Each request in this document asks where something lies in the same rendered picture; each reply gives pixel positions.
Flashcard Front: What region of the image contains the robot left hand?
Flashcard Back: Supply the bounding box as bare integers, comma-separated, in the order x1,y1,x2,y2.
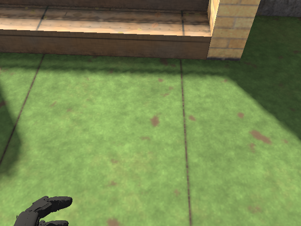
13,196,72,226

